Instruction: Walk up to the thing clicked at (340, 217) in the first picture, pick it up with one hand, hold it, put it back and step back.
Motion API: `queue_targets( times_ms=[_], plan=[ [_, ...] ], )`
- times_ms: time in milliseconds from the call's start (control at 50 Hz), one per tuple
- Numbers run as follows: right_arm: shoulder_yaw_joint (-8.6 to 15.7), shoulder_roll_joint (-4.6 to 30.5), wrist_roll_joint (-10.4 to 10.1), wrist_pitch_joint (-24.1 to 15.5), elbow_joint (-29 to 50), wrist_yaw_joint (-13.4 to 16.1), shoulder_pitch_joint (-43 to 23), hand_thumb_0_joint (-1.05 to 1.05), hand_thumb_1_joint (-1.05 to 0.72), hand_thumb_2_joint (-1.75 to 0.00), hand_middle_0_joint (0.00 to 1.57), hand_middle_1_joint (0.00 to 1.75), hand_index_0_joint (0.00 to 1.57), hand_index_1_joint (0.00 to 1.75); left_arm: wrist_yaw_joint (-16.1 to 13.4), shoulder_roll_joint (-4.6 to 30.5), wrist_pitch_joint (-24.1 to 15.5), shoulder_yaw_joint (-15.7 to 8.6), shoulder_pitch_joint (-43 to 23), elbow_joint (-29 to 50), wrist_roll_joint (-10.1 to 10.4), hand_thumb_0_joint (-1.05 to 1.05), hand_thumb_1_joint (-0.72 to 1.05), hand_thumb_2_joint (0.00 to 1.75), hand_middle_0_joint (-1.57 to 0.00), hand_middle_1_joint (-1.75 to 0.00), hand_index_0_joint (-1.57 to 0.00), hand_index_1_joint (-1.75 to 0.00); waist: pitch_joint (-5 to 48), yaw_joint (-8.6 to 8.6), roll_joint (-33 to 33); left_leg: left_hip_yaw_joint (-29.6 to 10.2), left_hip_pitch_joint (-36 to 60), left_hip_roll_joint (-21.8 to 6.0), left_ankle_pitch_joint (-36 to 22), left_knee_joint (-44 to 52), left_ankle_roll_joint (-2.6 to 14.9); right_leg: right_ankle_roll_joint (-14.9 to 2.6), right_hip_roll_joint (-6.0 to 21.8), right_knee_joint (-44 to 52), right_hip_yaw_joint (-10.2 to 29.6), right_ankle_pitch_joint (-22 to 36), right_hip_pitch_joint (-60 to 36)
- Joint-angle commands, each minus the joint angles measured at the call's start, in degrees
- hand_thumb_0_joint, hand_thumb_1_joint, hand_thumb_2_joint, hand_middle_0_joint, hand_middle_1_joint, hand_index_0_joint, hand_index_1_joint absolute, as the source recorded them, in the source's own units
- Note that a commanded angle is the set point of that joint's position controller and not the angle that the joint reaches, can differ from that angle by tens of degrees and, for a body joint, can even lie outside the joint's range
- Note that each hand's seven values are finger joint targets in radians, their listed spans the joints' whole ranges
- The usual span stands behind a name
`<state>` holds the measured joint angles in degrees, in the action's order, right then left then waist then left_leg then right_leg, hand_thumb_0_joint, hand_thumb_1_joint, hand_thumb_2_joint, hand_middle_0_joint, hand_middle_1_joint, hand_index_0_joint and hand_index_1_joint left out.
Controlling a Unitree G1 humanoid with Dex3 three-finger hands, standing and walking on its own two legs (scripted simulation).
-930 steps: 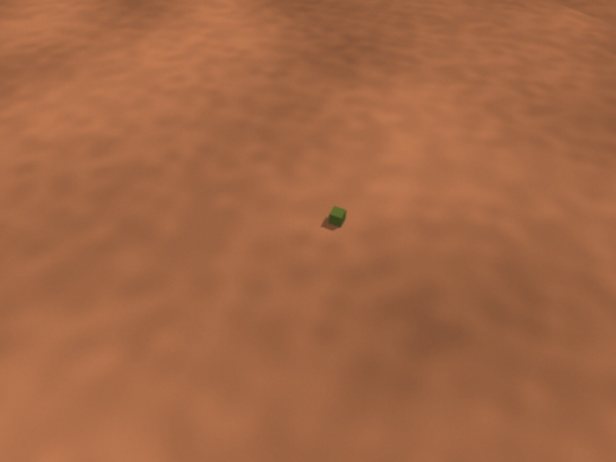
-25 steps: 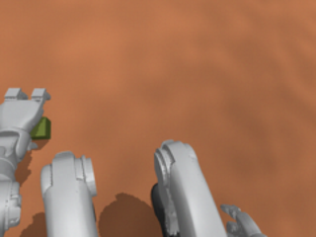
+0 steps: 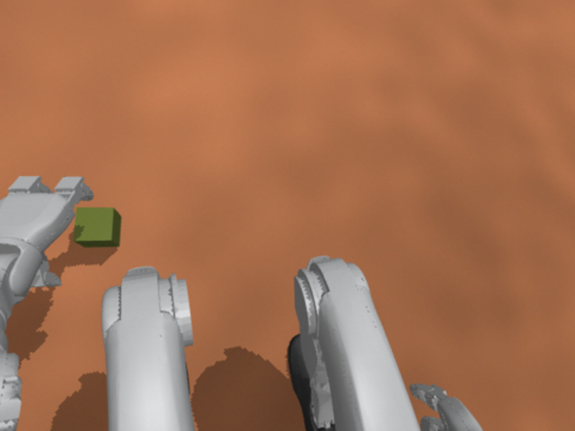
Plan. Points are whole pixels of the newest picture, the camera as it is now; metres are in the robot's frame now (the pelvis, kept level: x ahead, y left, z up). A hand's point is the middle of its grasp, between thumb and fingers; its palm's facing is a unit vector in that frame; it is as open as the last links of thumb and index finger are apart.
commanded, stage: approach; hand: left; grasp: from above
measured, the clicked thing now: (98, 227) +0.43 +0.29 -0.30
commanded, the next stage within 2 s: close in in 0.28 s
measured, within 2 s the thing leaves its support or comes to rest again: neither
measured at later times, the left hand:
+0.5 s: hand (46, 197) +0.43 +0.31 -0.14, palm faces -0.44 +0.01 -0.90, open 13.6 cm
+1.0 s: hand (91, 242) +0.39 +0.27 -0.23, palm faces -0.38 -0.05 -0.92, open 13.9 cm
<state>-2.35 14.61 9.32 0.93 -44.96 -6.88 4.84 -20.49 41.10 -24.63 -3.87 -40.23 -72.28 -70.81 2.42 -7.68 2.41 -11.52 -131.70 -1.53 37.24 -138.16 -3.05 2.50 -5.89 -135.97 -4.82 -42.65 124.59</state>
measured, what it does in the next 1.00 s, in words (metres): stands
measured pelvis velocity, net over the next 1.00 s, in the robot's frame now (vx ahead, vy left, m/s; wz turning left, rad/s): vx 0.00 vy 0.00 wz -0.01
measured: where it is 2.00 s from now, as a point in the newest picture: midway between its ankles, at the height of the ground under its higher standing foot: (247, 418)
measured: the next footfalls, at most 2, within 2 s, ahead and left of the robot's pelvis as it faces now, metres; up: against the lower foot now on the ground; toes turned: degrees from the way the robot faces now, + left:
none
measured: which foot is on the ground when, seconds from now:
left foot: down 0.00-1.00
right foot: down 0.00-1.00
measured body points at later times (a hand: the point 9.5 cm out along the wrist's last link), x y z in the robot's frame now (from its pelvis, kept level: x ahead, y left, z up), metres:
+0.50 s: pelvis -0.01 +0.00 +0.00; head +0.20 +0.07 +0.40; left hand +0.45 +0.31 -0.09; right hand +0.11 -0.26 -0.12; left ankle +0.09 +0.14 -0.29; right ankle +0.09 -0.12 -0.29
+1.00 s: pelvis +0.00 +0.00 -0.03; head +0.21 +0.09 +0.36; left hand +0.40 +0.27 -0.18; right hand +0.09 -0.28 -0.12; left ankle +0.09 +0.14 -0.29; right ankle +0.09 -0.12 -0.29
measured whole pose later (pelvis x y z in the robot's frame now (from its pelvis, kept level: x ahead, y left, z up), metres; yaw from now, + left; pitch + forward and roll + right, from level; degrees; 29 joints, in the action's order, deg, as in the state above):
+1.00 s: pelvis +0.00 +0.00 -0.03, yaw -1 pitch +29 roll -7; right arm -4.9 15.0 15.2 -2.8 -48.0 -8.5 1.1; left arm -41.8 39.6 -17.7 -2.8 -46.0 -89.6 -79.6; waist 2.1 -13.5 5.9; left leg -12.5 -135.8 -0.9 35.9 -142.1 -4.1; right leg 1.9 -6.3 -140.0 -5.4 -41.1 129.2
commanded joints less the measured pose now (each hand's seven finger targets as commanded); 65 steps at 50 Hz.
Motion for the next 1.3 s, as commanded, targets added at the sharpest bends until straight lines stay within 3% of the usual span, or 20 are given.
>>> queue_targets(
  times_ms=[0, 60, 140, 220, 260, 360, 440, 520, 560, 640, 660, 740, 820, 860, 940, 1040, 1100, 1140, 1180, 1280],
  plan=[
    [3.33, 13.4, 0.48, -0.28, 0.9, 0.81, 6.74, 0.0, -0.91, -0.89, 0.2, 0.3, 0.2, 0.3, -7.35, 9.49, -4.04, -0.71, -14.88, 2.85, -3.5, 0.0, -0.44, 0.91, -0.12, -0.96, -0.14, -0.93, 30.96, -2.07, -13.66, 6.38, 27.86, 0.33, -5.99, 11.9, 3.7, -4.5, -0.88, 14.79, -5.53, 11.33, -10.76],
    [3.17, 14.21, 1.24, -0.68, 0.75, 0.95, 5.08, 0.0, -0.9, -0.89, 0.2, 0.3, 0.2, 0.3, -12.64, 11.7, -4.01, -1.73, -19.1, 0.83, -7.09, 0.0, -0.4, 0.88, -0.13, -0.97, -0.16, -0.93, 31.57, -2.39, -16.38, 6.13, 29.75, 0.29, -4.45, 12.41, 3.15, -4.91, -0.69, 13.16, -6.38, 9.69, -7.26],
    [4.82, 14.54, 2.52, -1.79, -0.62, 1.04, 2.59, 0.0, -0.9, -0.89, 0.2, 0.3, 0.2, 0.3, -19.97, 12.66, -0.02, -4.64, -21.63, 3.59, -8.85, 0.0, -0.39, 0.86, -0.13, -0.97, -0.16, -0.93, 37.42, -1.41, -22.56, 7.17, 34.76, 0.78, -3.98, 13.53, 2.42, -5.0, -0.33, 11.07, -6.52, 8.29, -4.9],
    [5.76, 14.23, 1.4, -2.39, -0.61, 1.19, 0.93, 0.0, -0.91, -0.9, 0.2, 0.3, 0.2, 0.3, -21.66, 14.79, 7.29, -4.54, -27.91, 6.95, -8.97, 0.0, -0.4, 0.86, -0.14, -0.96, -0.16, -0.93, 42.96, -0.57, -30.2, 9.18, 37.84, 0.82, -3.95, 15.06, 1.78, -5.76, 0.15, 12.42, -4.54, 8.82, -3.26],
    [5.74, 13.82, 0.89, -2.99, 0.1, 0.77, 0.65, 0.0, -0.92, -0.9, 0.2, 0.3, 0.2, 0.3, -20.09, 13.4, 10.56, -3.15, -29.05, 4.61, -7.12, 0.0, -0.42, 0.87, -0.15, -0.96, -0.17, -0.93, 41.56, -1.4, -28.33, 9.88, 35.78, 0.59, -2.63, 14.72, 2.28, -5.75, 0.61, 14.11, -3.84, 8.39, -3.06],
    [4.5, 13.35, 0.46, -3.58, -1.87, 1.05, 5.45, 0.0, -0.91, -0.9, 0.2, 0.3, 0.2, 0.3, -11.0, 5.0, 15.76, 5.71, -29.9, -9.84, -3.11, 0.0, -0.44, 0.9, -0.09, -1.05, -0.12, -1.01, 30.73, -5.86, -14.1, 8.57, 24.48, 0.54, 1.59, 13.23, 4.8, -4.34, 0.24, 18.7, -3.66, 5.84, -3.96],
    [2.52, 12.63, 0.05, -4.17, 0.49, 1.21, 6.82, 0.0, -0.91, -0.89, 0.2, 0.3, 0.2, 0.3, -2.42, 3.24, 16.15, 7.18, -20.18, -14.32, 3.25, 0.0, -0.45, 0.91, -0.06, -1.05, -0.11, -0.99, 29.1, -4.57, -5.07, 7.52, 20.64, 1.41, -0.72, 13.88, 5.94, -3.52, 0.22, 19.05, -4.42, 8.34, -12.81],
    [1.63, 13.64, -0.5, -2.78, 1.65, 1.28, 7.19, 0.0, -0.91, -0.9, 0.2, 0.3, 0.2, 0.3, 4.28, 11.49, 11.97, 4.56, -19.18, -8.82, 4.45, 0.0, -0.42, 0.87, -0.09, -1.04, -0.14, -0.99, 32.5, -2.27, -5.32, 8.21, 20.69, 1.44, -6.01, 13.03, 5.75, -2.98, -0.28, 18.17, -2.9, 13.95, -20.66],
    [1.57, 14.44, -0.46, -1.81, 2.52, 1.43, 8.27, 0.0, -0.92, -0.9, 0.2, 0.3, 0.2, 0.3, 4.86, 14.65, 7.86, 1.57, -19.95, -2.58, 4.39, 0.0, -0.37, 0.82, -0.17, -0.97, -0.21, -0.92, 35.63, -2.17, -7.75, 8.37, 22.99, 1.31, -9.66, 11.28, 5.23, -3.08, -0.29, 17.53, -2.73, 17.29, -22.8],
    [0.93, 15.0, 0.06, -0.41, 3.65, 1.7, 9.27, 0.0, -0.93, -0.9, 0.2, 0.3, 0.2, 0.3, 0.24, 18.83, -1.5, -5.08, -20.22, 9.66, 1.31, 0.0, -0.32, 0.78, -0.24, -0.88, -0.27, -0.85, 41.31, -1.4, -13.07, 8.03, 28.38, 0.83, -14.77, 8.54, 4.13, -3.81, -0.68, 16.33, -3.32, 20.33, -23.9],
    [0.95, 14.68, 0.49, -0.07, 3.61, 1.57, 8.63, 0.0, -0.92, -0.9, 0.2, 0.3, 0.2, 0.3, -1.6, 18.88, -3.35, -5.8, -18.84, 10.18, -0.01, 0.0, -0.38, 0.84, -0.18, -0.91, -0.2, -0.89, 42.42, -1.36, -14.38, 7.7, 29.99, 0.33, -15.45, 8.19, 4.03, -3.75, -0.93, 15.32, -3.39, 20.69, -23.56],
    [0.1, 14.03, 2.29, 0.07, 1.93, 0.96, 6.86, 0.0, -0.91, -0.9, 0.2, 0.3, 0.2, 0.3, -10.53, 15.2, -5.29, -5.18, -16.45, -1.38, -5.16, 0.0, -0.49, 0.95, -0.07, -1.0, -0.08, -0.98, 33.9, -3.62, -14.64, 7.31, 27.45, 0.01, -10.95, 8.79, 4.2, -3.62, -1.25, 13.76, -4.65, 16.6, -15.3],
    [1.31, 15.18, 4.85, -1.34, -0.47, 0.5, 6.2, 0.0, -0.9, -0.9, 0.2, 0.3, 0.2, 0.3, -19.55, 11.95, -1.03, -2.71, -20.72, -5.77, -9.38, 0.0, -0.48, 0.95, -0.07, -0.98, -0.08, -0.97, 34.14, -5.0, -20.32, 6.58, 31.71, 0.35, -5.2, 11.06, 2.69, -5.1, -0.98, 11.96, -6.98, 9.98, -7.14],
    [1.85, 15.65, 5.66, -2.8, -1.14, -0.27, 5.1, 0.0, -0.89, -0.9, 0.2, 0.3, 0.2, 0.3, -22.8, 10.02, 2.24, -0.72, -22.75, -6.85, -9.54, 0.0, -0.47, 0.95, -0.06, -0.98, -0.08, -0.96, 34.99, -6.27, -21.67, 6.65, 32.38, 0.53, -3.68, 11.07, 2.29, -5.25, -1.2, 11.26, -7.47, 9.23, -6.07],
    [1.53, 15.36, 6.18, -5.04, -2.89, -1.49, 3.58, 0.0, -0.9, -0.9, 0.2, 0.3, 0.2, 0.3, -25.67, 9.3, 8.84, 0.3, -25.7, -11.08, -7.41, 0.0, -0.51, 0.97, -0.06, -0.97, -0.06, -0.96, 34.16, -6.01, -22.29, 7.58, 27.95, 0.58, -2.21, 10.19, 2.54, -5.27, -1.09, 12.82, -5.54, 8.32, -5.22],
    [0.09, 15.34, 5.96, -7.47, -3.15, -2.34, 2.56, 0.0, -0.9, -0.9, 0.2, 0.3, 0.2, 0.3, -23.04, 9.33, 13.34, 3.17, -26.64, -16.65, -4.47, 0.0, -0.5, 0.97, -0.06, -0.97, -0.07, -0.96, 30.67, -7.98, -16.48, 7.59, 22.41, 0.16, -2.05, 6.28, 4.14, -4.16, -0.81, 13.52, -3.9, 8.79, -7.68],
    [-0.75, 15.58, 5.51, -8.49, -2.42, -2.71, 3.78, 0.0, -0.9, -0.9, 0.2, 0.3, 0.2, 0.3, -20.56, 11.5, 13.74, 1.83, -27.34, -17.44, -2.72, 0.0, -0.52, 0.99, -0.06, -0.97, -0.06, -0.96, 31.02, -8.19, -13.87, 6.74, 21.36, -0.02, -2.86, 5.64, 4.73, -3.9, -1.11, 12.92, -3.78, 9.5, -10.31],
    [-1.38, 15.93, 5.33, -9.07, -0.61, -2.95, 4.7, 0.0, -0.91, -0.9, 0.2, 0.3, 0.2, 0.3, -19.04, 14.92, 12.87, -1.22, -28.26, -16.01, -1.67, 0.0, -0.52, 0.97, -0.06, -0.98, -0.07, -0.97, 32.3, -7.89, -13.66, 6.42, 22.21, -0.04, -5.04, 5.52, 4.74, -3.78, -0.94, 11.7, -4.73, 12.24, -12.26],
    [-1.36, 16.11, 5.61, -8.78, 0.16, -2.78, 5.64, 0.0, -0.91, -0.9, 0.2, 0.3, 0.2, 0.3, -17.39, 16.9, 12.22, -4.53, -21.39, -18.88, -1.18, 0.0, -0.53, 0.98, -0.06, -0.97, -0.06, -0.96, 33.76, -6.81, -12.24, 6.73, 21.69, 0.02, -7.35, 5.1, 4.89, -3.44, -1.14, 11.82, -4.61, 14.53, -16.05],
    [-2.32, 14.79, 6.62, -7.87, 1.35, -3.28, 5.72, 0.0, -0.91, -0.9, 0.2, 0.3, 0.2, 0.3, -11.83, 14.07, 9.44, -2.25, -17.62, -18.02, -0.63, 0.0, -0.54, 1.0, -0.06, -0.96, -0.06, -0.96, 32.33, -7.19, -14.92, 6.64, 23.06, 0.05, -10.34, 4.86, 4.43, -3.3, -1.67, 10.55, -6.01, 19.16, -17.8]
  ],
)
